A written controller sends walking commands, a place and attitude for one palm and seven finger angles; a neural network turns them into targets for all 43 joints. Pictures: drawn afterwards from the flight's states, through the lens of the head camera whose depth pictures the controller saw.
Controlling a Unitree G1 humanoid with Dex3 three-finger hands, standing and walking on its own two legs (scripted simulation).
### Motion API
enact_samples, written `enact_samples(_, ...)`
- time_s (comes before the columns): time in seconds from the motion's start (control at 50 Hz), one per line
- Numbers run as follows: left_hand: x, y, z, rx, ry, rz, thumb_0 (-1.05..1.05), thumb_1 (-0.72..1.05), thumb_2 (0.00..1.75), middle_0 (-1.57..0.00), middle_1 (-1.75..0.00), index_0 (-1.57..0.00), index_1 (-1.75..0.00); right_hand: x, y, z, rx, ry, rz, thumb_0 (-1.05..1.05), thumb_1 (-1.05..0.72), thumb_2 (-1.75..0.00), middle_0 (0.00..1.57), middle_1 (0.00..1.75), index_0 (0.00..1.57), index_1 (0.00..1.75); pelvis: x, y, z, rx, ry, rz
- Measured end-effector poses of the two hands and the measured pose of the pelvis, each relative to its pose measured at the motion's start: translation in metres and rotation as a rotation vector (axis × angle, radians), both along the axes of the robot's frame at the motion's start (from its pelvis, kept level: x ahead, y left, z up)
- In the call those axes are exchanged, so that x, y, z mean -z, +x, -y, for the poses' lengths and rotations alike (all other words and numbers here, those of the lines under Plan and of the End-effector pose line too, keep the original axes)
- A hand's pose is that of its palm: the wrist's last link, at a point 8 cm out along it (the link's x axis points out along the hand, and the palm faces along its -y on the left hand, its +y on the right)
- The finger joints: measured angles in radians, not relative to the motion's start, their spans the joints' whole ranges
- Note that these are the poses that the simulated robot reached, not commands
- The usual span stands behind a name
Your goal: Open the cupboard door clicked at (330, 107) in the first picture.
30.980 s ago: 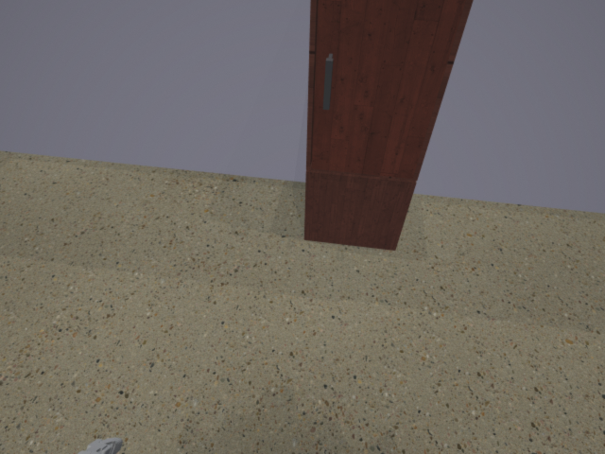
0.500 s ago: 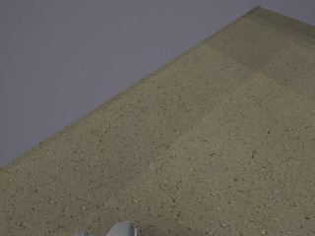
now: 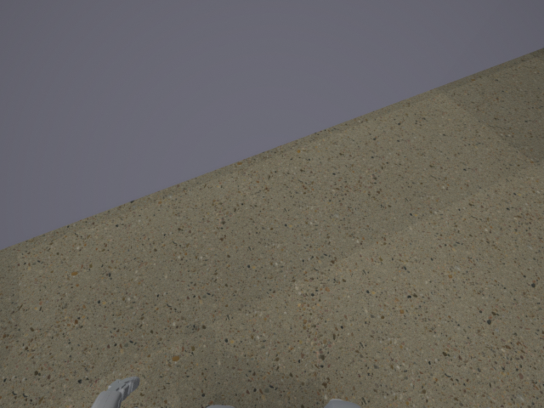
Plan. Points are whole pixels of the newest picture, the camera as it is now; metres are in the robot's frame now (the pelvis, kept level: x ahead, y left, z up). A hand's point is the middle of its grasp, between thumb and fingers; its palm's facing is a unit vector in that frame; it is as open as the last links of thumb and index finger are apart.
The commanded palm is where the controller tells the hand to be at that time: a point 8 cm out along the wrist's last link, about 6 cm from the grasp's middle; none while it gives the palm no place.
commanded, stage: turn to face it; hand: left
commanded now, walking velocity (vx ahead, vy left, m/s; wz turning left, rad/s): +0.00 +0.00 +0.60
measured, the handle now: out of the picture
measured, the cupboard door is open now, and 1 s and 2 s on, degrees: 47 47 47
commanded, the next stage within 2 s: none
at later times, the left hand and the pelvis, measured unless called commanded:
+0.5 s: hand out of the picture -0.03 +0.20 -0.18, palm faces +0.38 -0.90 -0.24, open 7.4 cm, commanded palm none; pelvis +0.01 -0.01 -0.01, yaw +20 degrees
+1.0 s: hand out of the picture +0.04 +0.20 -0.14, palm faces +0.53 -0.79 -0.29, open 7.4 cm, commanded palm none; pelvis +0.03 -0.04 +0.00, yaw +35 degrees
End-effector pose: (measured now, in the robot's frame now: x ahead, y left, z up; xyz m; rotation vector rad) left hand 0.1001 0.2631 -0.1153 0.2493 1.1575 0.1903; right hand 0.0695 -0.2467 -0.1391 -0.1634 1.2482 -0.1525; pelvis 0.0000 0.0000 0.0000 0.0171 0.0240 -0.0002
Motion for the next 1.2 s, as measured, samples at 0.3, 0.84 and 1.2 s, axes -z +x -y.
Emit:
enact_samples(0.3, -0.007, -0.070, 0.053, -0.216, -0.033, -0.030, 0.01, 0.92, 0.89, -0.20, -0.30, -0.20, -0.30, -0.005, 0.048, 0.032, -0.165, 0.003, -0.063, 0.01, -0.91, -0.90, 0.19, 0.30, 0.20, 0.30, -0.011, 0.008, 0.035, -0.223, 0.037, 0.016)
enact_samples(0.84, 0.004, -0.119, -0.007, -0.513, -0.038, 0.010, 0.01, 0.91, 0.90, -0.19, -0.30, -0.19, -0.30, -0.020, 0.119, -0.051, -0.507, -0.044, 0.000, 0.00, -0.91, -0.90, 0.20, 0.30, 0.21, 0.30, -0.009, 0.016, 0.008, -0.508, -0.021, 0.000)
enact_samples(1.2, -0.012, -0.142, 0.091, -0.732, -0.028, -0.001, 0.01, 0.91, 0.89, -0.20, -0.30, -0.20, -0.30, -0.001, 0.191, -0.024, -0.678, -0.019, -0.088, 0.01, -0.91, -0.90, 0.19, 0.30, 0.20, 0.30, -0.012, 0.052, 0.057, -0.768, 0.045, 0.004)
